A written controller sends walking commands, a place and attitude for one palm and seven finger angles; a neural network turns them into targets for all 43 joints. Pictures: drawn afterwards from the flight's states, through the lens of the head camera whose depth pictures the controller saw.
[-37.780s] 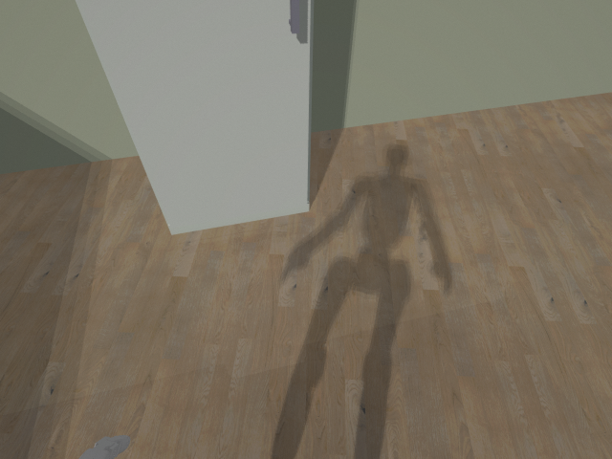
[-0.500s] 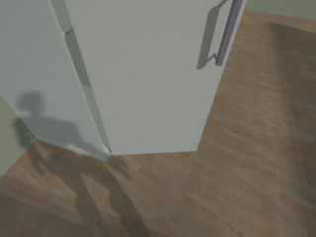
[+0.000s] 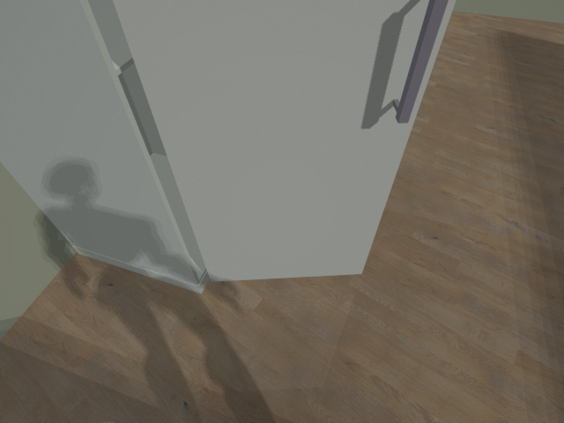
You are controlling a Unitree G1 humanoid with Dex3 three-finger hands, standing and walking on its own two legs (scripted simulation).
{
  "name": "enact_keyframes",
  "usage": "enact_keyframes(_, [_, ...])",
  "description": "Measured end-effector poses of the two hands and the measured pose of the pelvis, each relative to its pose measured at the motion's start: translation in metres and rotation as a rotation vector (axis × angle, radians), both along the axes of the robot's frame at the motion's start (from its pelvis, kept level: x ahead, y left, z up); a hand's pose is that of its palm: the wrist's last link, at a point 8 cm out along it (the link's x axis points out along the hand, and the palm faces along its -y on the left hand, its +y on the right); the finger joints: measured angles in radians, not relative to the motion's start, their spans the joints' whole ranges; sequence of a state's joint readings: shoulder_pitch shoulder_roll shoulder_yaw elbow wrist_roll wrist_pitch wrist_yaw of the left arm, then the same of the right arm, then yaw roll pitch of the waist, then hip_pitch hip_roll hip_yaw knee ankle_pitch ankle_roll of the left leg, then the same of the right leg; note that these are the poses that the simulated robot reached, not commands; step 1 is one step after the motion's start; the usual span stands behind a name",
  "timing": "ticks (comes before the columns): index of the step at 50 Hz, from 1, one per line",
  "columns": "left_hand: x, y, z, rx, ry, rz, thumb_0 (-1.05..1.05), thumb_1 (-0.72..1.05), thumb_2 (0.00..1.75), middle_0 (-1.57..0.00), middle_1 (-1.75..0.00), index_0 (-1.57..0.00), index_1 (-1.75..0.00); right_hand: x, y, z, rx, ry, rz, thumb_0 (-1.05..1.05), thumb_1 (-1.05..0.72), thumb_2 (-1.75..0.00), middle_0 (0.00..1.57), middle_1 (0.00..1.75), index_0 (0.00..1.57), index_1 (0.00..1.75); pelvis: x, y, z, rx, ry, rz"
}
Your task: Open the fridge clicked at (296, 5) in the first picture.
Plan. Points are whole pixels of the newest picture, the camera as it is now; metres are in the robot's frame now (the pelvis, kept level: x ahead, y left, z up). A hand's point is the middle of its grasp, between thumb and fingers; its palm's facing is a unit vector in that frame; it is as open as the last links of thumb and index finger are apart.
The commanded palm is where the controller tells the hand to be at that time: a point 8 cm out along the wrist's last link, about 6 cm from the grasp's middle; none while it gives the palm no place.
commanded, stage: look to check the result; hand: right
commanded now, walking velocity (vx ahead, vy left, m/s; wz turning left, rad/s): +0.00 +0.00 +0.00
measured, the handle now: (414, 60) +0.70 -0.20 +0.17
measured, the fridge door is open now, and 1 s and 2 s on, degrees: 68 68 68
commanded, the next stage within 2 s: stand and wait in 0.34 s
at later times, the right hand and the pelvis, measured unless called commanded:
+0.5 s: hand out of the picture +0.09 -0.23 -0.16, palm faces -0.04 +0.94 -0.33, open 7.4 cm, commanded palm none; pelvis +0.01 +0.01 +0.00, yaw +0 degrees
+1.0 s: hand out of the picture +0.08 -0.22 -0.16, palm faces -0.04 +0.94 -0.33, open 7.4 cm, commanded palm none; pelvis +0.01 +0.02 +0.00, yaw +1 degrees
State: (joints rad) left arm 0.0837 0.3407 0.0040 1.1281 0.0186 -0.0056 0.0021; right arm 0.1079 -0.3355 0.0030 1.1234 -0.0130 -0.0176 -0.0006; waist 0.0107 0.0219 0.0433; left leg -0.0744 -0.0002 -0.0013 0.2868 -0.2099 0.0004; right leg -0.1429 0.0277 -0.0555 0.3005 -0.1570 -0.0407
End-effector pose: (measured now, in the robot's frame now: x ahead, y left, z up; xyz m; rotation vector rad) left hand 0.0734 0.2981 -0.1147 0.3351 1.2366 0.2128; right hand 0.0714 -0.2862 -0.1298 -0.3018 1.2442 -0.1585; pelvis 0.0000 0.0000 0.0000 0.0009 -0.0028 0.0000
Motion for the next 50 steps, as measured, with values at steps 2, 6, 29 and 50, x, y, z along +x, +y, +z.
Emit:
enact_keyframes(2, [-0.001,0.000,-0.001,-0.004,0.009,0.002,0.01,0.90,0.90,-0.20,-0.30,-0.20,-0.29,-0.003,0.000,0.000,-0.003,0.013,-0.004,0.01,-0.90,-0.90,0.21,0.30,0.20,0.30,0.002,0.001,0.000,0.000,0.000,0.000])
enact_keyframes(6, [0.000,-0.002,-0.004,-0.012,0.023,0.004,0.01,0.90,0.90,-0.20,-0.30,-0.20,-0.29,-0.006,-0.001,0.000,-0.010,0.031,-0.012,0.01,-0.90,-0.90,0.21,0.30,0.20,0.30,0.005,0.002,0.000,0.000,0.001,0.000])
enact_keyframes(29, [0.013,0.003,-0.005,-0.024,-0.012,0.008,0.01,0.90,0.90,-0.20,-0.30,-0.20,-0.30,0.018,0.011,0.005,-0.012,-0.025,0.000,0.01,-0.90,-0.90,0.21,0.30,0.20,0.30,0.013,0.011,0.000,-0.004,-0.005,0.005])
enact_keyframes(50, [-0.007,0.015,-0.006,-0.021,0.025,0.024,0.01,0.90,0.90,-0.20,-0.30,-0.20,-0.30,0.006,0.017,0.005,-0.019,0.000,-0.001,0.01,-0.90,-0.90,0.21,0.30,0.20,0.30,0.008,0.019,0.001,-0.004,-0.011,0.009])
